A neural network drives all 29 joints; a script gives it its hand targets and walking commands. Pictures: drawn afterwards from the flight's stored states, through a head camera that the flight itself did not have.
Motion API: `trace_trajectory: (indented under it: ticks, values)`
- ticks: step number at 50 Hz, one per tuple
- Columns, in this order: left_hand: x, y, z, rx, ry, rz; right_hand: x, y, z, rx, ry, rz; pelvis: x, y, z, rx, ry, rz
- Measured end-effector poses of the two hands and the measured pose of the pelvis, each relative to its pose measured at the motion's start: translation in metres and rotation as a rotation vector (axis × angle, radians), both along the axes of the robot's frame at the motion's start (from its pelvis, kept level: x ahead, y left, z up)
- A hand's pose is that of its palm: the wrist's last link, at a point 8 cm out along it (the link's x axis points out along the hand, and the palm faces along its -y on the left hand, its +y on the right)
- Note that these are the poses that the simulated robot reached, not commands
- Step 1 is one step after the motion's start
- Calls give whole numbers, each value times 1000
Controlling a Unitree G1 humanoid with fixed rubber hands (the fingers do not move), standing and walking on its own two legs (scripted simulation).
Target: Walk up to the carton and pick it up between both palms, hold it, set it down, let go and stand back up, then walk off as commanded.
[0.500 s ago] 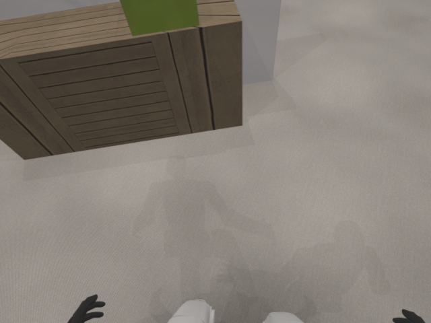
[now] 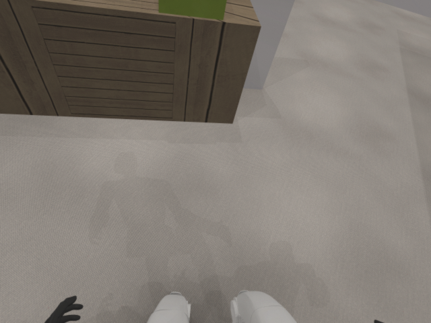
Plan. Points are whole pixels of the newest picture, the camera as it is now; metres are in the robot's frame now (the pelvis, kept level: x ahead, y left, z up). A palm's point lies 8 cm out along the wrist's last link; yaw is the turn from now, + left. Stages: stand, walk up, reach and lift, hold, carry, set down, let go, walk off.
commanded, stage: walk off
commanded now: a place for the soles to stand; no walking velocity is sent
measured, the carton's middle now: out of the picture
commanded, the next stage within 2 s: stand in 0.26 s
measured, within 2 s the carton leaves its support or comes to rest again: neither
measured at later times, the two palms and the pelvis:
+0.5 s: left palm out of the picture -0.16 +0.33 -0.11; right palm out of the picture -0.04 -0.31 -0.10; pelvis -0.16 -0.01 -0.01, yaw -1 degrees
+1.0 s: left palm out of the picture -0.23 +0.30 -0.11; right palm out of the picture -0.24 -0.31 -0.09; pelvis -0.30 -0.01 +0.01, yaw +0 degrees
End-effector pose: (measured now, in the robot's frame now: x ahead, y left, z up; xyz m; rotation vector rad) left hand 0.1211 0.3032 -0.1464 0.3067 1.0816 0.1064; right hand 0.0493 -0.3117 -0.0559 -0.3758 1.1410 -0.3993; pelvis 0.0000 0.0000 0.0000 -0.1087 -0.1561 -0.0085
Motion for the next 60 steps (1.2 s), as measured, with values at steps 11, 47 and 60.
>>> trace_trajectory:
  ticks: [11, 47, 60]
  values:
    - [-108, 25, 20, 5, 199, 2, -51, 7, 29, -35, 23, 8, -51, 15, 28, -1, 71, -13]
    - [-334, 5, 49, 73, 18, 90, -282, 13, -37, 160, 27, 2, -286, 1, 13, 96, 27, 25]
    - [-359, -21, 52, 74, -8, 70, -304, -12, -43, 159, -13, 33, -319, -19, 9, 115, 45, 21]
